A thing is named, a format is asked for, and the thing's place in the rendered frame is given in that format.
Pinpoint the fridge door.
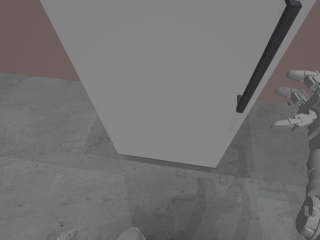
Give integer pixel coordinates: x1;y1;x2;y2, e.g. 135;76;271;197
40;0;316;168

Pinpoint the right robot upper arm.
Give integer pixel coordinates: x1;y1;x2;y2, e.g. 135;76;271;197
295;195;320;240

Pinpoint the handle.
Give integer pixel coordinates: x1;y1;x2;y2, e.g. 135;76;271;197
236;0;302;113

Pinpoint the robot right forearm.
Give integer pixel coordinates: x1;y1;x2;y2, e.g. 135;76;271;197
306;123;320;198

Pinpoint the left robot thigh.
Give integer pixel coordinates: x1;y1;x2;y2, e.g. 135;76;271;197
116;230;146;240

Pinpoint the robot right hand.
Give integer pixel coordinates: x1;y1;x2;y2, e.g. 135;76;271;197
271;70;320;133

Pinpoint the robot left hand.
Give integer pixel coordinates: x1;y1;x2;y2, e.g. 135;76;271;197
57;229;78;240

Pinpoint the left robot shin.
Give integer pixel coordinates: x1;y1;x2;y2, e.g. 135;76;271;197
130;227;141;233

